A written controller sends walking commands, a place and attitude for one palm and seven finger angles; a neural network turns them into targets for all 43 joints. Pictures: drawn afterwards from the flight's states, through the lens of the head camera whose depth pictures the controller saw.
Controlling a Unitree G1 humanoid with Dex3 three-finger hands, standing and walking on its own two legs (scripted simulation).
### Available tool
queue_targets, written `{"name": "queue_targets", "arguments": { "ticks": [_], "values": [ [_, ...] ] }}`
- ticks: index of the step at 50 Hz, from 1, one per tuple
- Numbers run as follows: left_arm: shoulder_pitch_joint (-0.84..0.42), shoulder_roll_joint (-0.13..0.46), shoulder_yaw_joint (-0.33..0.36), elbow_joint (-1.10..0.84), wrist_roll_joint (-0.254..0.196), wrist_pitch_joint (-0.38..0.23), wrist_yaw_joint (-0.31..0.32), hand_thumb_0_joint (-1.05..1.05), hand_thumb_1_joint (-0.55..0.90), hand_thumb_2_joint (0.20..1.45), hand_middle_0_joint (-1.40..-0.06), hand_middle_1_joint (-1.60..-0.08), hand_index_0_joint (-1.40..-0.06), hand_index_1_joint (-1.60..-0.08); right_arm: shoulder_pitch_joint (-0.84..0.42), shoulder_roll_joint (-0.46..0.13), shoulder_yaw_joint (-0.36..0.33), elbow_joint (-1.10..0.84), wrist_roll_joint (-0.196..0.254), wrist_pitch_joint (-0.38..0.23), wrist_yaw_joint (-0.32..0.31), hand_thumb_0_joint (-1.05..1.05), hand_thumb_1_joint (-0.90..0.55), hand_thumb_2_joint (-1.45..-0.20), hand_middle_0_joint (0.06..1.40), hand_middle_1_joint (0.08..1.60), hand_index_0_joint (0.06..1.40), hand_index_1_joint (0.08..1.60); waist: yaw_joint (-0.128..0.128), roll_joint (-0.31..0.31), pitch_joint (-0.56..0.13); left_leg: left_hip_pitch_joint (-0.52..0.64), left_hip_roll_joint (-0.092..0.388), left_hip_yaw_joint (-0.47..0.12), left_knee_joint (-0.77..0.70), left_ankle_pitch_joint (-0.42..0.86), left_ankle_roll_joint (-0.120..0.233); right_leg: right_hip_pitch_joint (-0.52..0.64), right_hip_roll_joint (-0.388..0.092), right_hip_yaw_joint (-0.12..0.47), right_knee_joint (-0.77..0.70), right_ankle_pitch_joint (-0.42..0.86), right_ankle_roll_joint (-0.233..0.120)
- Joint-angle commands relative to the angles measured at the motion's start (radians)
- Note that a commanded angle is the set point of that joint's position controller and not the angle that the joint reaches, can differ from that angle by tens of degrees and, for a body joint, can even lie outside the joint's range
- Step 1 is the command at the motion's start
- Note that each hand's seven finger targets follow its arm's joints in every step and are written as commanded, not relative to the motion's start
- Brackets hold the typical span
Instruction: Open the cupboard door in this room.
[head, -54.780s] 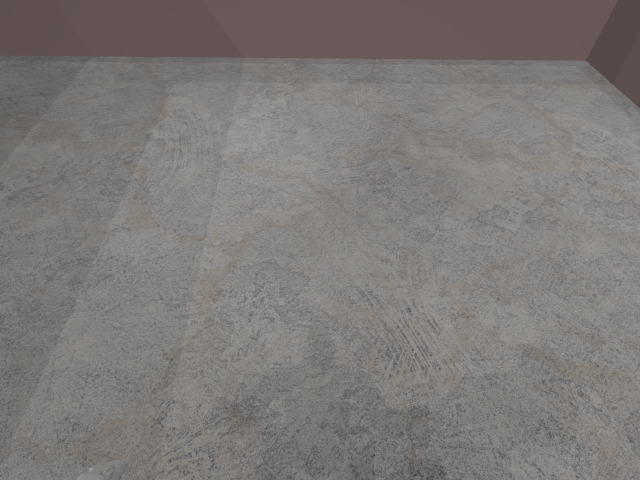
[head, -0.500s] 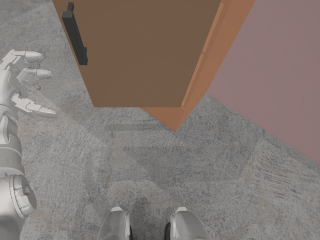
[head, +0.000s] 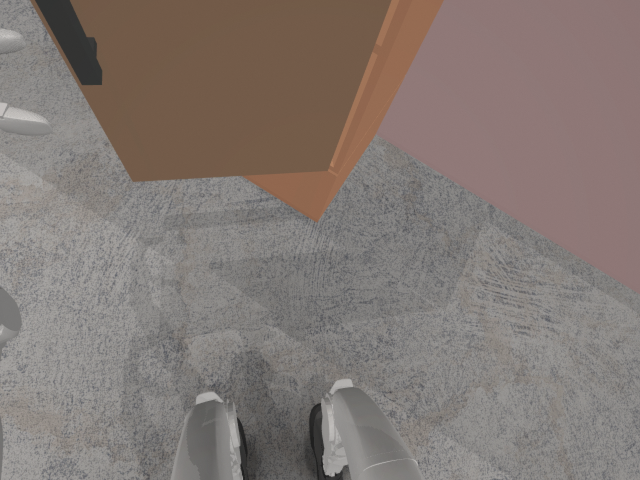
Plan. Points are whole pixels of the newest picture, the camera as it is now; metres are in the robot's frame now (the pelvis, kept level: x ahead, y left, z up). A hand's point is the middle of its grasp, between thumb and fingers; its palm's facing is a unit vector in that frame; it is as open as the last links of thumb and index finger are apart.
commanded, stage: move the hooked fingers beside the handle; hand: left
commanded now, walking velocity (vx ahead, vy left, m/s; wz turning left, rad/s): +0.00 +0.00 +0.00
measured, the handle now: (65, 8) +0.63 +0.22 +0.08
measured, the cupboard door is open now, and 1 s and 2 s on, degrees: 40 40 39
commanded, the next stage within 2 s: slide the fingers in behind the handle in 0.96 s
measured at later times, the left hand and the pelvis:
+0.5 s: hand out of the picture +0.58 +0.28 +0.07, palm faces +0.05 -1.00 -0.02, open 14.0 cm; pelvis +0.01 +0.00 +0.00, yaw -2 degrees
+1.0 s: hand (1, 46) +0.58 +0.27 +0.08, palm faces +0.05 -1.00 -0.02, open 14.0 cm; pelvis +0.01 +0.00 +0.00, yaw -1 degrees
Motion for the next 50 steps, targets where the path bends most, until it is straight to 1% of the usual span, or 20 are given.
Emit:
{"name": "queue_targets", "arguments": {
  "ticks": [1,8,10,11,14,17,20,22,25,27,30,34,36,37,39,40,41,43,46,50],
  "values": [
    [-0.473,0.348,0.037,-0.187,0.006,-0.046,0.005,0.000,-0.500,0.300,-0.300,-1.200,-0.300,-1.200,0.230,-0.211,-0.064,-0.032,-0.007,-0.003,-0.013,0.000,-0.900,-0.900,0.200,0.300,0.200,0.300,-0.013,0.254,-0.564,0.551,-0.021,-0.116,-0.099,0.458,-0.008,0.094,0.043,0.029,-0.098,0.251,-0.026],
    [-0.572,0.421,0.028,-0.140,0.047,-0.014,0.003,0.000,-0.500,0.300,-0.300,-1.200,-0.300,-1.200,0.259,-0.217,-0.044,-0.030,-0.014,0.012,-0.014,0.000,-0.900,-0.900,0.200,0.300,0.200,0.300,-0.053,0.304,-0.564,0.504,-0.013,-0.116,-0.062,0.461,-0.002,0.068,0.047,0.025,-0.085,0.260,-0.023],
    [-0.519,0.426,0.035,-0.126,0.056,-0.001,-0.002,0.000,-0.500,0.300,-0.300,-1.200,-0.300,-1.200,0.273,-0.217,-0.045,-0.038,-0.016,0.018,-0.011,0.000,-0.900,-0.900,0.200,0.300,0.200,0.300,-0.044,0.287,-0.583,0.508,-0.013,-0.118,-0.063,0.486,-0.002,0.084,0.049,0.019,-0.081,0.277,-0.024],
    [-0.493,0.428,0.044,-0.130,0.052,0.001,-0.008,0.000,-0.500,0.300,-0.300,-1.200,-0.300,-1.200,0.278,-0.216,-0.044,-0.043,-0.016,0.019,-0.010,0.000,-0.900,-0.900,0.200,0.300,0.200,0.300,-0.033,0.311,-0.600,0.533,-0.012,-0.123,-0.063,0.517,-0.004,0.073,0.051,0.016,-0.074,0.288,-0.027],
    [-0.500,0.451,0.060,-0.173,0.053,0.013,-0.017,0.000,-0.500,0.300,-0.300,-1.200,-0.300,-1.200,0.288,-0.218,-0.051,-0.041,-0.019,0.030,-0.007,0.000,-0.900,-0.900,0.200,0.300,0.200,0.300,-0.032,0.307,-0.616,0.539,-0.008,-0.122,-0.062,0.531,-0.005,0.086,0.053,0.015,-0.078,0.304,-0.023],
    [-0.495,0.467,0.089,-0.247,0.039,0.007,-0.021,0.000,-0.500,0.300,-0.300,-1.200,-0.300,-1.200,0.300,-0.218,-0.057,-0.039,-0.020,0.034,0.001,0.000,-0.900,-0.900,0.200,0.300,0.200,0.300,-0.016,0.350,-0.656,0.605,-0.002,-0.134,-0.071,0.600,-0.013,0.085,0.056,0.010,-0.077,0.327,-0.026],
    [-0.482,0.441,0.096,-0.298,0.027,0.000,-0.017,0.000,-0.500,0.300,-0.300,-1.200,-0.300,-1.200,0.302,-0.213,-0.068,-0.030,-0.021,0.035,0.011,0.000,-0.900,-0.900,0.200,0.300,0.200,0.300,-0.005,0.371,-0.678,0.661,-0.002,-0.139,-0.081,0.629,-0.019,0.084,0.059,0.009,-0.093,0.326,-0.027],
    [-0.481,0.383,0.067,-0.284,0.021,0.006,-0.015,0.000,-0.500,0.300,-0.300,-1.200,-0.300,-1.200,0.305,-0.209,-0.072,-0.019,-0.020,0.035,0.015,0.000,-0.900,-0.900,0.200,0.300,0.200,0.300,-0.020,0.358,-0.643,0.683,0.001,-0.144,-0.086,0.631,-0.019,0.050,0.061,0.006,-0.105,0.314,-0.026],
    [-0.481,0.352,0.043,-0.271,0.020,0.014,-0.006,0.000,-0.500,0.300,-0.300,-1.200,-0.300,-1.200,0.307,-0.207,-0.073,-0.009,-0.021,0.035,0.014,0.000,-0.900,-0.900,0.200,0.300,0.200,0.300,-0.033,0.325,-0.604,0.654,-0.003,-0.137,-0.096,0.598,-0.013,0.073,0.062,0.007,-0.120,0.318,-0.024],
    [-0.459,0.357,0.052,-0.287,0.022,0.007,-0.004,0.000,-0.500,0.300,-0.300,-1.200,-0.300,-1.200,0.310,-0.207,-0.075,-0.008,-0.022,0.036,0.015,0.000,-0.900,-0.900,0.200,0.300,0.200,0.300,-0.015,0.375,-0.623,0.715,0.000,-0.145,-0.104,0.655,-0.024,0.057,0.060,0.004,-0.122,0.316,-0.029],
    [-0.442,0.297,0.019,-0.250,0.012,0.009,0.004,0.000,-0.500,0.300,-0.300,-1.200,-0.300,-1.200,0.300,-0.200,-0.075,-0.009,-0.022,0.036,0.018,0.000,-0.900,-0.900,0.200,0.300,0.200,0.300,-0.028,0.318,-0.558,0.668,-0.006,-0.133,-0.112,0.602,-0.016,0.069,0.063,0.004,-0.136,0.310,-0.027],
    [-0.458,0.296,0.008,-0.238,0.015,-0.007,0.015,0.000,-0.500,0.300,-0.300,-1.200,-0.300,-1.200,0.290,-0.203,-0.072,-0.016,-0.022,0.036,0.015,0.000,-0.900,-0.900,0.200,0.300,0.200,0.300,-0.036,0.305,-0.533,0.637,-0.009,-0.124,-0.115,0.569,-0.014,0.079,0.060,0.009,-0.135,0.308,-0.028],
    [-0.452,0.328,0.033,-0.248,0.014,-0.024,0.019,0.000,-0.500,0.300,-0.300,-1.200,-0.300,-1.200,0.285,-0.203,-0.070,-0.022,-0.020,0.034,0.014,0.000,-0.900,-0.900,0.200,0.300,0.200,0.300,-0.020,0.334,-0.551,0.648,-0.010,-0.124,-0.111,0.589,-0.018,0.085,0.058,0.011,-0.124,0.318,-0.034],
    [-0.440,0.323,0.033,-0.247,0.018,-0.031,0.021,0.000,-0.500,0.300,-0.300,-1.200,-0.300,-1.200,0.286,-0.203,-0.072,-0.024,-0.021,0.038,0.015,0.000,-0.900,-0.900,0.200,0.300,0.200,0.300,-0.019,0.319,-0.564,0.662,-0.009,-0.126,-0.112,0.601,-0.019,0.087,0.060,0.012,-0.126,0.318,-0.032],
    [-0.439,0.283,0.006,-0.207,0.011,-0.030,0.021,0.000,-0.500,0.300,-0.300,-1.200,-0.300,-1.200,0.271,-0.200,-0.069,-0.025,-0.018,0.036,0.016,0.000,-0.900,-0.900,0.200,0.300,0.200,0.300,-0.033,0.285,-0.519,0.610,-0.013,-0.114,-0.107,0.548,-0.013,0.087,0.060,0.013,-0.130,0.308,-0.028],
    [-0.444,0.317,0.024,-0.204,0.015,-0.032,0.023,0.000,-0.500,0.300,-0.300,-1.200,-0.300,-1.200,0.271,-0.205,-0.067,-0.027,-0.017,0.037,0.013,0.000,-0.900,-0.900,0.200,0.300,0.200,0.300,-0.030,0.266,-0.520,0.584,-0.014,-0.114,-0.107,0.527,-0.011,0.104,0.060,0.014,-0.125,0.303,-0.028],
    [-0.461,0.305,0.014,-0.199,0.014,-0.035,0.021,0.000,-0.500,0.300,-0.300,-1.200,-0.300,-1.200,0.267,-0.202,-0.065,-0.029,-0.016,0.034,0.012,0.000,-0.900,-0.900,0.200,0.300,0.200,0.300,-0.035,0.291,-0.526,0.588,-0.015,-0.112,-0.099,0.532,-0.009,0.087,0.059,0.017,-0.118,0.308,-0.031],
    [-0.462,0.359,0.043,-0.211,0.021,-0.041,0.021,0.000,-0.500,0.300,-0.300,-1.200,-0.300,-1.200,0.267,-0.208,-0.065,-0.032,-0.017,0.034,0.010,0.000,-0.900,-0.900,0.200,0.300,0.200,0.300,-0.022,0.299,-0.563,0.586,-0.016,-0.112,-0.095,0.536,-0.010,0.113,0.058,0.021,-0.113,0.312,-0.029],
    [-0.479,0.347,0.034,-0.223,0.022,-0.050,0.018,0.000,-0.500,0.300,-0.300,-1.200,-0.300,-1.200,0.263,-0.204,-0.064,-0.032,-0.016,0.033,0.009,0.000,-0.900,-0.900,0.200,0.300,0.200,0.300,-0.027,0.318,-0.570,0.593,-0.015,-0.112,-0.084,0.538,-0.009,0.093,0.057,0.022,-0.104,0.312,-0.030],
    [-0.496,0.361,0.032,-0.198,0.019,-0.034,0.009,0.000,-0.500,0.300,-0.300,-1.200,-0.300,-1.200,0.259,-0.208,-0.059,-0.028,-0.013,0.032,0.006,0.000,-0.900,-0.900,0.200,0.300,0.200,0.300,-0.037,0.295,-0.572,0.547,-0.016,-0.107,-0.076,0.497,-0.004,0.106,0.057,0.025,-0.103,0.301,-0.024]
  ]
}}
